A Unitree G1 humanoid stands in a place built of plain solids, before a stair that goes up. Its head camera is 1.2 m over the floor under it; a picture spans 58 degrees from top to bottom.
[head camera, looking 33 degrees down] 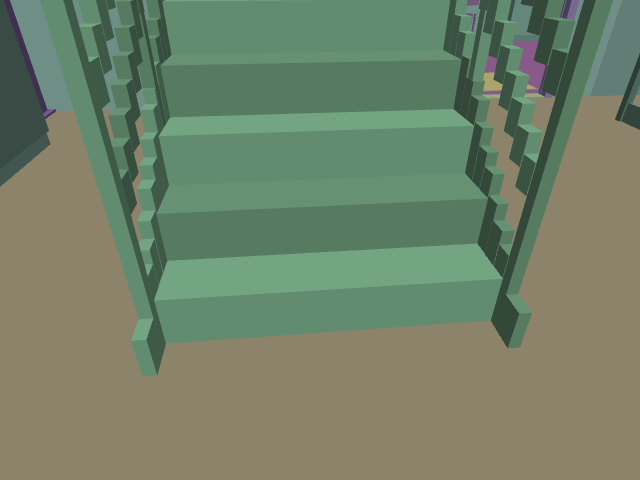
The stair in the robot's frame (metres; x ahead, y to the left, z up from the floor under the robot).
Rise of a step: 0.21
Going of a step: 0.24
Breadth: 1.35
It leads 6 degrees to the left of straight ahead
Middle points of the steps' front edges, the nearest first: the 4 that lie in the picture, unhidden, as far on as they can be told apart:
1.20 -0.05 0.21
1.44 -0.03 0.42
1.67 0.00 0.63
1.91 0.02 0.84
